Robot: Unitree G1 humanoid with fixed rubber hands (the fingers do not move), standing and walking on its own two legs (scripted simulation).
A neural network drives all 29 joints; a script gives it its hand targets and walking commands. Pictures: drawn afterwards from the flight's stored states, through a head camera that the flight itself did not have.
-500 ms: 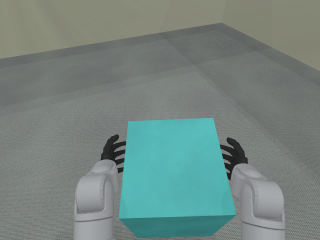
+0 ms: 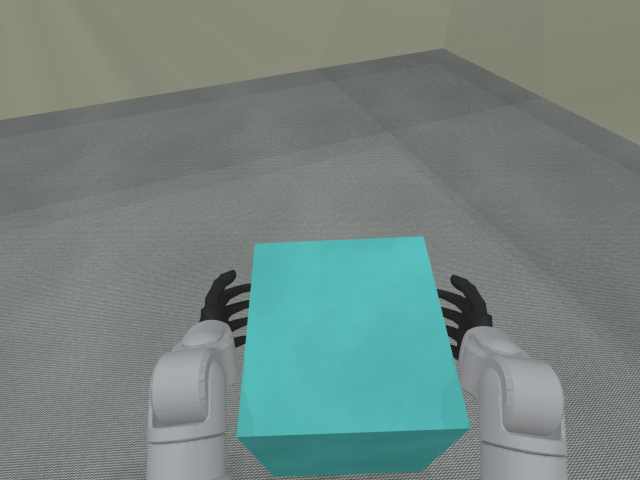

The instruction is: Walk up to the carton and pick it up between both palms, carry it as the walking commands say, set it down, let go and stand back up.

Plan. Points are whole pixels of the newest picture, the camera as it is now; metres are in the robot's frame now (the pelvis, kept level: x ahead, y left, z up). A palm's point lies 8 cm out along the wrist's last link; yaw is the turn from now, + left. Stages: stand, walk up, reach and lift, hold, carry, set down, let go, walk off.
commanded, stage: carry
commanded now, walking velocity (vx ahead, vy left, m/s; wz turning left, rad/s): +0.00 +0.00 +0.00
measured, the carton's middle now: (343, 365) +0.29 +0.00 +0.02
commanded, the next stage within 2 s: none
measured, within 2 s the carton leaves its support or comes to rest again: neither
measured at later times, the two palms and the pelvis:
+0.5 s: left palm (217, 334) +0.28 +0.15 +0.10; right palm (471, 339) +0.28 -0.14 +0.09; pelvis +0.00 +0.00 +0.00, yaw +0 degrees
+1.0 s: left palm (218, 330) +0.29 +0.15 +0.09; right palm (468, 336) +0.29 -0.14 +0.09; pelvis +0.00 +0.00 +0.00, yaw +0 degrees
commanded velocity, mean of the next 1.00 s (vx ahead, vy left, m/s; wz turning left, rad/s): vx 0.00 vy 0.00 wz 0.00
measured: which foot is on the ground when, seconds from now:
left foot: down 0.00-1.00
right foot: down 0.00-1.00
